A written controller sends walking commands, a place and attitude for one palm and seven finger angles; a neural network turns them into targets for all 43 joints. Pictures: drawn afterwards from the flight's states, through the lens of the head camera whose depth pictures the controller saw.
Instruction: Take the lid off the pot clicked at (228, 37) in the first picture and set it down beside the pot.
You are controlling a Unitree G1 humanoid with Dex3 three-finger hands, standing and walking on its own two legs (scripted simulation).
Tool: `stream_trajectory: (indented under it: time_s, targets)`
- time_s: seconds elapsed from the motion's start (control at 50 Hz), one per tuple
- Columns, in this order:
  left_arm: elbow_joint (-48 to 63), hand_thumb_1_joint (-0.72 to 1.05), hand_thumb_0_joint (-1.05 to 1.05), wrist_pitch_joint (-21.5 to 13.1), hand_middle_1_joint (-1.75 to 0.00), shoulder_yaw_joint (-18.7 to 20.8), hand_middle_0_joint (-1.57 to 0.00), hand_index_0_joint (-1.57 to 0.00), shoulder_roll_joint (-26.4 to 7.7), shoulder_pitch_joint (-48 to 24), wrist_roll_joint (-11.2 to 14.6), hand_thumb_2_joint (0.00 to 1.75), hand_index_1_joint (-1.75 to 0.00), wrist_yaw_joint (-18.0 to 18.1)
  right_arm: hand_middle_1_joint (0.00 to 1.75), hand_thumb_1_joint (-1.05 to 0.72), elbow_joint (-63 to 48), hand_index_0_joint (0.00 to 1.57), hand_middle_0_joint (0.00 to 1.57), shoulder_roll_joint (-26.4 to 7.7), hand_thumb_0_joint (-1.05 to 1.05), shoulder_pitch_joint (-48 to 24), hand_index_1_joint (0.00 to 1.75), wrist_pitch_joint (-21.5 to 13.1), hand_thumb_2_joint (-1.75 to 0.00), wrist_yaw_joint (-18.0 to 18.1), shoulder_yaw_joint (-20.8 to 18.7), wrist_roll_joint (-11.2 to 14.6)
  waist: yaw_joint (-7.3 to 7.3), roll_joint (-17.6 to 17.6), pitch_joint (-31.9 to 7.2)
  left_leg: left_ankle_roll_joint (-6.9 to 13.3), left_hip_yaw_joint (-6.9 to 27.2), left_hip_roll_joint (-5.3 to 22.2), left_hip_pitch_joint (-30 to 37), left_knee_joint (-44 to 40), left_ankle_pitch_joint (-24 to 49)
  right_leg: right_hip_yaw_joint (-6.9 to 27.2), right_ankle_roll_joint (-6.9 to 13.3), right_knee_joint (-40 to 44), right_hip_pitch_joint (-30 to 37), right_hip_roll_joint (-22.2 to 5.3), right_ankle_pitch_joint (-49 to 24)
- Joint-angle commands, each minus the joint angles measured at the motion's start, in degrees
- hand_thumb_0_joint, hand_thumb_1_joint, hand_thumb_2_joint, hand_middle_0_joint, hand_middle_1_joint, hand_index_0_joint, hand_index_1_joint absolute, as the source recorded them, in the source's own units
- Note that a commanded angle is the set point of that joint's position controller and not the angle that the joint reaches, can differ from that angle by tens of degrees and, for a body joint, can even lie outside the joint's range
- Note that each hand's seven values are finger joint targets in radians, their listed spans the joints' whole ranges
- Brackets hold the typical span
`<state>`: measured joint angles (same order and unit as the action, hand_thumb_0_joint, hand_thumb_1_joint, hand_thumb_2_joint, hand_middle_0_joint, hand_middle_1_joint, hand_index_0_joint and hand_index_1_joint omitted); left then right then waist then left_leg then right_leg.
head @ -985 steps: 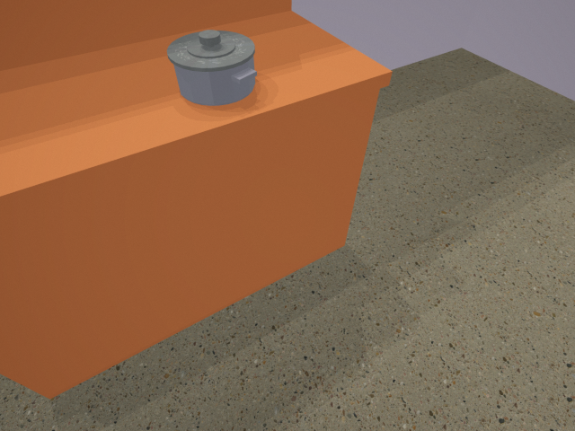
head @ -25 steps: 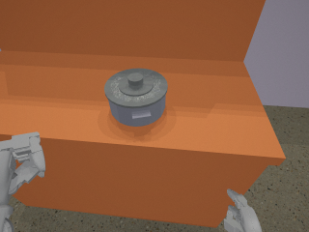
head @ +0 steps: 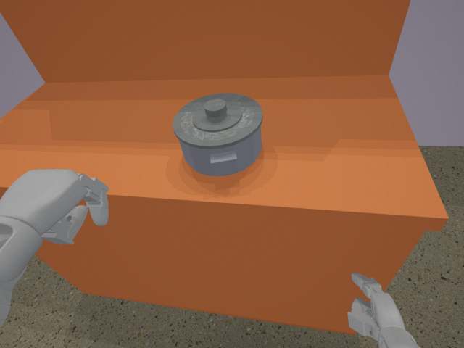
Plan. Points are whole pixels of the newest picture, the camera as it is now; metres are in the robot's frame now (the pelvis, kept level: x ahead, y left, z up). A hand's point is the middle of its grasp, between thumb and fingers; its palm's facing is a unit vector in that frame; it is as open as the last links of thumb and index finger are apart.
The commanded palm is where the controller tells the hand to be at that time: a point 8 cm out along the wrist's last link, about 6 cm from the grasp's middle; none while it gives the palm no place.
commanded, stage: reach forward and open the fingers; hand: left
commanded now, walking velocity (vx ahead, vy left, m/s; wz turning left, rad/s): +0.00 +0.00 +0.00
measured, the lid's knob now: (215, 108) +0.54 +0.12 +0.16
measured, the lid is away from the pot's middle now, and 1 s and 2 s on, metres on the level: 0.00 0.00 0.00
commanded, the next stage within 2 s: move the open hand above the knob in 0.60 s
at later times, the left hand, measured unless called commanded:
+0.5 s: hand (82, 187) +0.27 +0.26 +0.20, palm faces -0.08 +0.00 -1.00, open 9.7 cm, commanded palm +0.24 +0.25 +0.28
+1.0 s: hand (115, 155) +0.32 +0.22 +0.21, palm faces -0.09 -0.05 -0.99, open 10.1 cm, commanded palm +0.30 +0.23 +0.29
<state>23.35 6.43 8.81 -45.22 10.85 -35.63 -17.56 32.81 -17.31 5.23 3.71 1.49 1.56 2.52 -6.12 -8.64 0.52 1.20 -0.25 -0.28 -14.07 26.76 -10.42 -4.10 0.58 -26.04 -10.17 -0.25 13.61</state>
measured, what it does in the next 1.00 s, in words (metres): stands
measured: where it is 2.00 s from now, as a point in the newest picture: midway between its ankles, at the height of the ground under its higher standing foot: outside the picture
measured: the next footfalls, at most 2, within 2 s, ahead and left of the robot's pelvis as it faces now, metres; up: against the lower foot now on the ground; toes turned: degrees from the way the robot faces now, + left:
none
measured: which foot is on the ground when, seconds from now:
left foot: down 0.00-1.00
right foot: down 0.00-1.00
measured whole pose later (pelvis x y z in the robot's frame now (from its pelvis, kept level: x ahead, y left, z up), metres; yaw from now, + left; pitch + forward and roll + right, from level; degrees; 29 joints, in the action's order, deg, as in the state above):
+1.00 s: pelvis -0.02 +0.02 +0.00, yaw -1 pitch -3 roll +0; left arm 1.3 11.9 -6.2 -37.6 -28.4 -42.4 -28.1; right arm 33.7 -16.6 5.3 2.2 -0.9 2.3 3.6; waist -4.3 -6.7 2.5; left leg 2.5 -1.8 -1.8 -12.5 21.9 -6.2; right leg -2.0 -0.2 -24.3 -10.4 -1.4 10.6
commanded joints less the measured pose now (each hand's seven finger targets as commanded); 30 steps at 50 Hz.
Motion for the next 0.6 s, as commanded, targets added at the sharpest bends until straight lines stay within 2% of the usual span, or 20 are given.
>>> stream_trajectory:
  time_s: [0.0, 0.02, 0.04, 0.06, 0.08, 0.12, 0.14, 0.18, 0.2, 0.22, 0.24, 0.28, 0.3, 0.32, 0.36, 0.4, 0.44, 0.48, 0.54, 0.58]
  targets:
    - [2.3, 0.04, 0.00, -0.6, -0.58, 9.3, -1.05, -1.05, -14.8, -20.5, -0.4, 1.45, -0.58, -2.6, 0.30, -0.90, -9.3, 0.20, 0.20, -5.4, 0.00, -8.9, 0.30, -3.7, -0.90, 1.1, -1.9, 0.4, 2.04, 5.1, -6.8, 1.8, 1.0, -2.2, 7.0, -4.0, 6.2, 2.5, -1.9, 7.8, -1.2, 1.5, -5.3]
    - [3.0, 0.01, 0.00, -0.9, -0.54, 9.2, -1.04, -1.04, -15.2, -22.4, -0.3, 1.47, -0.54, -3.6, 0.30, -0.90, -9.2, 0.20, 0.20, -5.3, 0.00, -9.4, 0.30, -4.0, -0.90, 1.0, -1.9, 0.3, 1.44, 3.9, -8.4, 1.6, 1.1, -2.7, 8.6, -4.8, 6.5, 2.5, -1.8, 8.2, -1.1, 1.5, -4.9]
    - [1.6, -0.03, 0.00, -1.3, -0.51, 6.9, -1.02, -1.02, -12.7, -21.3, 0.2, 1.49, -0.51, -4.5, 0.30, -0.90, -9.5, 0.20, 0.20, -5.1, 0.00, -9.8, 0.30, -4.2, -0.90, 0.9, -2.0, 0.3, 1.71, 4.8, -6.6, 1.8, 1.1, -2.5, 8.0, -4.9, 5.6, 2.1, -1.9, 8.3, -1.3, 1.8, -4.8]
    - [4.8, -0.06, 0.00, -1.8, -0.47, 8.7, -1.01, -1.01, -15.3, -23.8, -0.1, 1.51, -0.47, -5.1, 0.30, -0.90, -9.6, 0.20, 0.20, -5.3, 0.00, -9.8, 0.30, -4.6, -0.90, 0.7, -2.1, 0.2, 0.91, 3.3, -10.5, 1.6, 1.3, -2.9, 10.0, -5.4, 6.4, 2.4, -1.7, 8.4, -0.1, 1.6, -4.7]
    - [6.0, -0.09, 0.00, -1.5, -0.44, 9.0, -1.00, -1.00, -15.3, -22.5, -1.1, 1.53, -0.44, -5.4, 0.30, -0.90, -10.8, 0.20, 0.20, -4.7, 0.00, -11.9, 0.30, -5.6, -0.90, 0.4, -1.9, 0.1, 0.63, 1.9, -12.6, 1.8, 1.2, -3.2, 11.3, -4.7, 7.9, 3.3, -1.1, 8.5, 0.8, 2.4, -5.9]
    - [1.3, -0.15, 0.00, -2.2, -0.36, 10.8, -0.97, -0.97, -17.5, -24.8, -1.2, 1.57, -0.36, -6.1, 0.30, -0.90, -9.4, 0.20, 0.20, -5.3, 0.00, -9.5, 0.30, -5.0, -0.90, 0.6, -1.9, 0.0, 0.52, 5.0, -11.2, 1.6, 0.6, -3.0, 10.5, -5.6, 6.6, 2.5, -1.4, 8.6, 0.5, 1.6, -4.5]
    - [-0.7, -0.18, 0.00, -2.5, -0.33, 10.0, -0.96, -0.96, -16.7, -26.1, -1.3, 1.59, -0.33, -6.3, 0.30, -0.90, -9.3, 0.20, 0.20, -5.2, 0.00, -9.9, 0.30, -4.5, -0.90, 0.6, -1.8, 0.0, 0.87, 5.6, -8.2, 1.7, 0.6, -2.6, 9.1, -5.9, 4.8, 2.1, -1.5, 9.0, -0.4, 2.0, -2.9]
    - [-3.3, -0.24, 0.00, -2.1, -0.26, 12.4, -0.93, -0.93, -19.4, -29.2, -2.7, 1.63, -0.26, -5.7, 0.30, -0.90, -9.5, 0.20, 0.20, -5.5, 0.00, -11.1, 0.30, -5.1, -0.90, 0.3, -1.9, 0.3, 0.57, 5.1, -8.5, 1.6, 0.9, -2.6, 9.3, -6.2, 3.9, 3.1, -0.7, 9.9, -1.0, 2.6, -0.7]
    - [-6.5, -0.27, 0.00, -2.4, -0.22, 10.5, -0.92, -0.92, -17.2, -31.7, -1.8, 1.63, -0.22, -5.9, 0.30, -0.90, -8.9, 0.20, 0.20, -5.7, 0.00, -9.2, 0.30, -4.3, -0.90, 0.5, -1.8, 0.2, 1.14, 6.4, -6.8, 1.6, 0.6, -2.4, 8.1, -6.8, 2.3, 2.1, -1.1, 9.9, -1.1, 2.0, 0.6]
    - [-5.6, -0.30, 0.00, -2.6, -0.19, 9.5, -0.90, -0.90, -16.6, -34.1, -1.5, 1.64, -0.19, -5.9, 0.30, -0.90, -9.1, 0.20, 0.20, -5.6, 0.00, -9.6, 0.30, -4.5, -0.90, 0.3, -2.0, 0.7, 1.03, 4.1, -7.0, 1.4, 0.6, -2.3, 8.7, -7.4, 1.3, 2.3, -0.9, 9.7, -1.7, 1.8, 1.9]
    - [-5.7, -0.33, 0.00, -3.0, -0.15, 8.2, -0.89, -0.89, -14.9, -34.3, -0.8, 1.65, -0.15, -6.0, 0.30, -0.90, -9.4, 0.20, 0.20, -5.5, 0.00, -9.9, 0.30, -4.4, -0.90, 0.3, -2.0, 0.4, 0.93, 4.3, -6.9, 1.5, 0.8, -2.5, 8.5, -7.7, 0.2, 1.9, -0.9, 9.9, -1.5, 2.1, 2.4]
    - [-1.7, -0.39, 0.00, -2.5, -0.08, 5.6, -0.86, -0.86, -11.8, -33.2, -1.1, 1.66, -0.08, -5.8, 0.30, -0.90, -11.0, 0.20, 0.20, -4.8, 0.00, -11.5, 0.30, -5.8, -0.90, -0.5, -2.3, 1.0, 0.85, 2.0, -11.0, 1.4, 1.0, -2.5, 10.6, -7.0, 1.7, 3.2, -0.2, 9.0, -0.2, 2.5, 0.6]
    - [-3.4, -0.39, 0.00, -2.3, -0.08, 4.6, -0.86, -0.86, -11.3, -33.9, -0.7, 1.65, -0.08, -6.4, 0.30, -0.90, -10.1, 0.20, 0.20, -5.2, 0.00, -10.0, 0.30, -5.1, -0.90, -0.3, -2.2, 0.4, 1.05, 3.5, -10.6, 1.5, 0.7, -2.8, 10.5, -7.6, 1.2, 2.5, -0.5, 9.6, -0.2, 2.0, 1.0]
    - [-1.1, -0.39, 0.00, -2.2, -0.08, 3.0, -0.86, -0.86, -10.7, -35.9, -1.2, 1.65, -0.08, -6.4, 0.30, -0.90, -10.5, 0.20, 0.20, -5.0, 0.00, -10.5, 0.30, -5.4, -0.90, -0.4, -2.3, 1.0, 1.18, 2.6, -10.7, 1.3, 1.0, -2.4, 10.7, -8.0, 0.5, 2.5, -0.6, 8.6, -0.3, 1.9, 1.5]
    - [-2.8, -0.38, 0.00, -1.5, -0.08, 3.6, -0.86, -0.86, -12.6, -39.2, -2.7, 1.63, -0.08, -6.1, 0.30, -0.90, -9.8, 0.20, 0.20, -5.3, 0.00, -10.8, 0.30, -5.5, -0.90, -0.2, -2.4, 0.9, 1.25, 3.8, -9.1, 1.3, 1.5, -2.1, 9.3, -8.8, -2.1, 2.5, -0.5, 8.6, -1.1, 2.2, 3.2]
    - [-3.7, -0.38, 0.00, -1.1, -0.08, 7.5, -0.86, -0.86, -17.8, -44.6, -4.7, 1.62, -0.08, -5.5, 0.30, -0.90, -9.1, 0.20, 0.20, -5.9, 0.00, -10.1, 0.30, -5.4, -0.90, -0.1, -2.2, 0.3, 0.92, 3.4, -11.5, 1.5, 1.6, -2.6, 9.7, -8.9, -1.9, 2.8, 0.0, 9.0, 0.0, 2.3, 3.5]
    - [-6.8, -0.38, 0.00, -0.7, -0.08, 7.3, -0.85, -0.85, -18.2, -48.3, -5.2, 1.62, -0.08, -5.2, 0.30, -0.90, -8.6, 0.20, 0.20, -5.6, 0.00, -10.5, 0.30, -5.1, -0.90, 0.1, -2.0, 0.5, 0.93, 2.7, -9.4, 1.2, 2.1, -2.0, 8.4, -10.1, -4.1, 2.2, 0.1, 8.5, -1.0, 2.5, 4.7]
    - [-7.8, -0.38, 0.00, 0.1, -0.08, 6.6, -0.85, -0.85, -16.4, -48.1, -5.5, 1.61, -0.08, -4.4, 0.30, -0.90, -9.1, 0.20, 0.20, -5.4, 0.00, -10.3, 0.30, -6.1, -0.90, -0.3, -2.4, 1.0, 1.22, 0.7, -11.2, 1.0, 2.2, -1.9, 8.9, -9.6, -3.8, 2.8, 0.7, 7.6, -0.8, 2.9, 4.2]
    - [-10.5, -0.37, 0.00, 1.1, -0.08, 1.2, -0.85, -0.85, -9.6, -45.4, -3.5, 1.60, -0.08, -6.2, 0.30, -0.90, -8.9, 0.20, 0.20, -5.2, 0.00, -10.2, 0.30, -5.2, -0.90, -0.9, -2.2, 0.9, 1.20, 3.4, -8.8, 0.9, 2.5, -1.6, 8.1, -10.9, -5.5, 1.7, 0.4, 7.6, -1.8, 2.8, 3.7]
    - [-9.2, -0.38, 0.00, 1.7, -0.08, -1.2, -0.85, -0.85, -5.8, -42.1, -3.9, 1.61, -0.08, -6.7, 0.30, -0.90, -10.3, 0.20, 0.20, -4.8, 0.00, -10.4, 0.30, -5.8, -0.90, -1.6, -2.3, 1.7, 1.60, 4.1, -10.3, 0.8, 2.3, -1.7, 8.6, -10.0, -4.6, 2.0, 0.5, 6.7, -2.0, 3.2, 2.8]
